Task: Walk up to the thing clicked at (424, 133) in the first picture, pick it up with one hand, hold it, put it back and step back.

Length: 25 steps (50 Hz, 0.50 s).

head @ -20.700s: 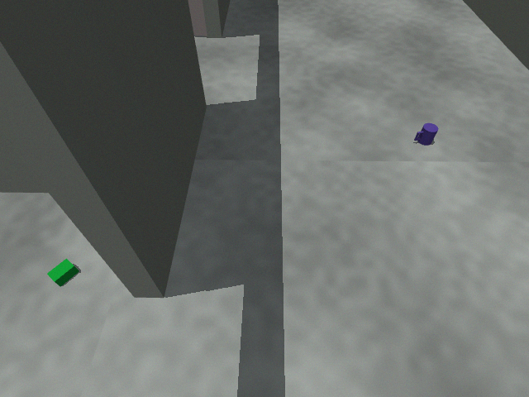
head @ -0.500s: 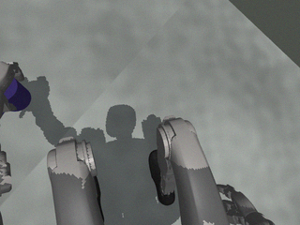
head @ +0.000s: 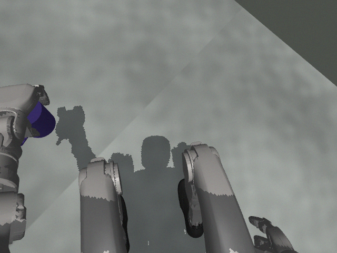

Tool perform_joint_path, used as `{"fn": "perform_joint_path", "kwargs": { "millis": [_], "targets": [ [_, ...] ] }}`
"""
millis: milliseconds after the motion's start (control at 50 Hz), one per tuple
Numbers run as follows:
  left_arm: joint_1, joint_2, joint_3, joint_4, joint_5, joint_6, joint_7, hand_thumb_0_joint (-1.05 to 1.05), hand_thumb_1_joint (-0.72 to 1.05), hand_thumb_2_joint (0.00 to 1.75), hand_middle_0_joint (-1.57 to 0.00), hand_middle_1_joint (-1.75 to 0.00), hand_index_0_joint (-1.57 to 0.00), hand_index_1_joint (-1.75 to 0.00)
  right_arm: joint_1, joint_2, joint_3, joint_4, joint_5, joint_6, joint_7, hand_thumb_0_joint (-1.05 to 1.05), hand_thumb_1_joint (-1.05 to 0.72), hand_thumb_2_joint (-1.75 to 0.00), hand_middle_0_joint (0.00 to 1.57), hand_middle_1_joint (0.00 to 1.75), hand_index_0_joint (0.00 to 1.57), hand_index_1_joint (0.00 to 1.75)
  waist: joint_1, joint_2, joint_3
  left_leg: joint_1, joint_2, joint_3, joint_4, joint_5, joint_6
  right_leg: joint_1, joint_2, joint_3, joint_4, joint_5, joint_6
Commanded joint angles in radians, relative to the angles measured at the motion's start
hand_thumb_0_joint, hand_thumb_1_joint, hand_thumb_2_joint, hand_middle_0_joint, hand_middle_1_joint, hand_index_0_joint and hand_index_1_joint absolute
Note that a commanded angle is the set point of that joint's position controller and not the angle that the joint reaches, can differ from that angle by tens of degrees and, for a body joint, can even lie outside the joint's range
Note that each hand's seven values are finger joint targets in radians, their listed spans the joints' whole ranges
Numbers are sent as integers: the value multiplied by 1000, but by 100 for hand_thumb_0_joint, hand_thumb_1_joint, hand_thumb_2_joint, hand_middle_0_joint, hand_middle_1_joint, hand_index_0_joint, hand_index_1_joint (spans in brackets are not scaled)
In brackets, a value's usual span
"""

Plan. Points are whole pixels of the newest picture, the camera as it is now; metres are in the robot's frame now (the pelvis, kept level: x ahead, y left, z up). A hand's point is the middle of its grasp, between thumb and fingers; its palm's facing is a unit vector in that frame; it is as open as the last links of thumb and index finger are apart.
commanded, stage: lift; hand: left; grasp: from above
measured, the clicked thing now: (28, 123) +0.43 +0.31 -0.17
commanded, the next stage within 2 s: hold in 1.26 s
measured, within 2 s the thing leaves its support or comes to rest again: neither
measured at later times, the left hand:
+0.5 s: hand out of the picture +0.37 +0.27 +0.07, palm faces -0.46 -0.11 -0.88, open 9.9 cm
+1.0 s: hand out of the picture +0.35 +0.24 +0.20, palm faces -0.47 -0.11 -0.88, open 9.9 cm
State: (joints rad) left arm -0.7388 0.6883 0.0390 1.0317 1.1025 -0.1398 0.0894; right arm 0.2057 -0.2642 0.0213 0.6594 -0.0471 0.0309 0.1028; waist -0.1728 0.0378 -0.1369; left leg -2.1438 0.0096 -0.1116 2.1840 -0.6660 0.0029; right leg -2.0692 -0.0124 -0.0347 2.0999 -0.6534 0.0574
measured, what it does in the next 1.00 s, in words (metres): rises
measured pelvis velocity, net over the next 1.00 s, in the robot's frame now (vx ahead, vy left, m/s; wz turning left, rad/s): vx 0.05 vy -0.01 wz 0.07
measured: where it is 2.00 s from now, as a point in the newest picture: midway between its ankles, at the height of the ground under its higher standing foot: (156, 227)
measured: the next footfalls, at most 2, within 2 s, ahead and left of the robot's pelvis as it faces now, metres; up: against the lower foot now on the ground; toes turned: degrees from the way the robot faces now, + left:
none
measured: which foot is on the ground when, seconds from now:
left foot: down 0.00-1.00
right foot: down 0.00-1.00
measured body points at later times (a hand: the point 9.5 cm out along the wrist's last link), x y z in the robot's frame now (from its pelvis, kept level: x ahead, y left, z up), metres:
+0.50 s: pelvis +0.01 +0.00 +0.16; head +0.15 +0.03 +0.59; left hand +0.39 +0.27 +0.12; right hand +0.15 -0.26 +0.04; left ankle +0.08 +0.12 -0.37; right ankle +0.10 -0.14 -0.37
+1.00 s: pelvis +0.05 -0.01 +0.30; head +0.12 +0.01 +0.74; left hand +0.37 +0.25 +0.25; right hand +0.14 -0.27 +0.17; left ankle +0.08 +0.12 -0.37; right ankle +0.10 -0.14 -0.37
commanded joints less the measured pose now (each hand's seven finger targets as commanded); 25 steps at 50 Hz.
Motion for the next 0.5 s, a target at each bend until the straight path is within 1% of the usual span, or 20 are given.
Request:
{"fn": "perform_joint_path", "kwargs": {
  "millis": [0, 20, 60, 120, 140, 160, 180, 220, 260, 280, 300, 320, 340, 360, 380, 400, 420, 440, 460, 480],
  "targets": [
    [-342, 307, 76, -357, -46, -11, 34, 0, 58, 102, -94, -96, -96, -94, 162, -236, -101, -65, 17, -7, -24, 0, -92, -91, 20, 30, 20, 30, 25, 276, -749, 647, -13, 43, -356, 153, 18, 369, 27, -67, -256, 178, -91],
    [-291, 309, 87, -348, -46, -5, 33, 0, 57, 102, -94, -97, -95, -95, 162, -236, -105, -69, 22, -4, -27, 0, -92, -91, 20, 30, 20, 30, 34, 267, -736, 664, -12, 36, -380, 143, 18, 378, 27, -66, -269, 173, -88],
    [-277, 288, 82, -424, -59, 2, 36, 0, 58, 102, -94, -96, -96, -94, 147, -232, -111, -78, 26, -2, -33, 0, -92, -91, 20, 30, 20, 30, 38, 286, -747, 720, -10, 34, -419, 153, 15, 400, 24, -62, -300, 181, -86],
    [-221, 274, 84, -469, -70, 25, 39, 0, 58, 101, -93, -97, -95, -95, 135, -228, -118, -85, 35, 2, -45, 0, -91, -91, 20, 30, 20, 30, 45, 270, -736, 795, -6, 16, -487, 145, 12, 439, 23, -62, -347, 175, -83],
    [-230, 256, 74, -507, -78, 33, 40, 0, 58, 102, -93, -97, -95, -95, 126, -222, -120, -85, 37, 2, -50, 0, -91, -91, 20, 30, 20, 30, 44, 275, -742, 822, -5, 19, -504, 153, 12, 459, 23, -59, -367, 181, -82],
    [-226, 274, 84, -519, -82, 42, 41, 0, 59, 103, -93, -97, -95, -95, 120, -221, -120, -88, 40, 3, -55, 0, -91, -90, 20, 30, 20, 30, 48, 275, -746, 849, -4, 18, -523, 147, 12, 483, 23, -56, -386, 181, -81],
    [-217, 251, 70, -544, -86, 51, 40, 0, 58, 104, -94, -97, -95, -96, 115, -213, -120, -91, 42, 4, -60, 0, -91, -90, 20, 30, 20, 30, 43, 277, -736, 865, -4, 24, -547, 141, 12, 511, 24, -53, -414, 178, -79],
    [-153, 227, 62, -534, -95, 73, 37, 0, 58, 103, -93, -97, -94, -95, 103, -209, -117, -87, 47, 5, -70, 0, -91, -90, 20, 30, 20, 30, 53, 256, -706, 914, -1, 20, -598, 137, 10, 551, 24, -50, -460, 171, -76],
    [-121, 197, 44, -552, -101, 91, 33, 0, 57, 106, -92, -99, -93, -97, 89, -200, -114, -84, 51, 5, -80, 0, -91, -90, 20, 30, 20, 30, 60, 248, -707, 971, 1, 25, -637, 167, 10, 607, 27, -47, -509, 186, -76],
    [-132, 170, 23, -582, -107, 98, 29, 0, 58, 105, -92, -100, -94, -98, 89, -190, -115, -83, 53, 6, -84, 0, -91, -90, 20, 30, 20, 30, 53, 239, -702, 988, 0, 37, -652, 171, 11, 637, 29, -41, -544, 189, -75],
    [-99, 158, 19, -560, -111, 107, 27, 0, 57, 105, -92, -99, -94, -97, 79, -187, -112, -76, 56, 6, -89, 0, -91, -90, 20, 30, 20, 30, 51, 224, -656, 987, 1, 36, -679, 162, 10, 656, 27, -40, -565, 184, -74],
    [-74, 159, 24, -568, -118, 116, 26, 0, 60, 102, -93, -97, -95, -95, 73, -185, -112, -74, 58, 6, -94, 0, -91, -90, 20, 30, 20, 30, 59, 206, -641, 1007, 1, 43, -700, 163, 12, 687, 26, -36, -599, 183, -72],
    [-59, 142, 6, -571, -121, 121, 22, 0, 59, 102, -94, -95, -95, -93, 63, -177, -109, -75, 62, 5, -99, 0, -90, -90, 20, 30, 20, 30, 60, 203, -630, 1024, 0, 51, -722, 161, 11, 723, 31, -33, -626, 181, -74],
    [-8, 140, 19, -544, -124, 131, 22, 0, 59, 103, -94, -95, -96, -93, 58, -176, -109, -73, 64, 5, -103, 0, -90, -90, 20, 30, 20, 30, 67, 173, -605, 1037, 0, 53, -740, 168, 12, 747, 28, -28, -653, 182, -73],
    [-10, 130, 5, -563, -125, 134, 18, 0, 61, 103, -95, -95, -97, -94, 51, -169, -105, -70, 66, 6, -108, 0, -90, -90, 20, 30, 20, 30, 65, 165, -586, 1042, 0, 60, -757, 171, 12, 775, 30, -24, -679, 185, -73],
    [8, 131, 12, -558, -127, 138, 17, 0, 62, 104, -96, -95, -98, -93, 48, -167, -105, -69, 69, 4, -111, 0, -90, -90, 20, 30, 20, 30, 69, 151, -576, 1061, 0, 65, -777, 174, 13, 810, 30, -18, -706, 188, -72],
    [-26, 118, -9, -614, -128, 136, 16, 0, 62, 103, -96, -95, -97, -94, 44, -159, -105, -69, 70, 2, -117, 0, -90, -90, 20, 30, 20, 30, 66, 161, -593, 1087, -2, 72, -795, 187, 13, 851, 32, -12, -736, 201, -73],
    [16, 95, -20, -562, -121, 139, 12, 0, 60, 102, -94, -96, -96, -94, 45, -154, -103, -63, 72, 0, -122, 0, -91, -90, 20, 30, 20, 30, 62, 131, -555, 1097, -3, 75, -813, 191, 15, 871, 33, -8, -761, 203, -72],
    [14, 112, -10, -562, -119, 137, 13, 0, 59, 101, -94, -94, -95, -93, 48, -155, -100, -57, 75, -4, -126, 0, -91, -90, 20, 30, 20, 30, 66, 124, -530, 1103, -2, 73, -837, 194, 15, 901, 32, -6, -781, 208, -71],
    [30, 100, -13, -556, -117, 133, 14, 0, 59, 100, -94, -94, -95, -93, 50, -150, -101, -54, 76, -6, -131, 0, -91, -90, 20, 30, 20, 30, 69, 110, -517, 1119, -2, 78, -854, 209, 16, 929, 34, -2, -806, 221, -71]
  ]
}}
